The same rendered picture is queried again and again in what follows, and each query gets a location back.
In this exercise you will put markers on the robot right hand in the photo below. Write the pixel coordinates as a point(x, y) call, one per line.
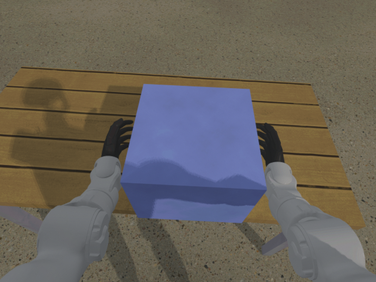
point(273, 151)

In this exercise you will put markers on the left robot forearm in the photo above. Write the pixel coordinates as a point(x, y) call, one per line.
point(103, 190)

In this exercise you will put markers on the right robot forearm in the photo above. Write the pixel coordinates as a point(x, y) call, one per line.
point(285, 202)

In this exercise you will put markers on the robot left upper arm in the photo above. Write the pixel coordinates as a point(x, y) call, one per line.
point(71, 239)

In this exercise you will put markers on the carton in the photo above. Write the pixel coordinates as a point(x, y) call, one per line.
point(194, 154)

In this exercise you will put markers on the table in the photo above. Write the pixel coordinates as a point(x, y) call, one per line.
point(54, 122)

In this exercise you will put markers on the robot left hand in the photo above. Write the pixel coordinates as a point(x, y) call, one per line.
point(113, 140)

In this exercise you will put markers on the robot right upper arm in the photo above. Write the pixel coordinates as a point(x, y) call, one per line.
point(326, 251)

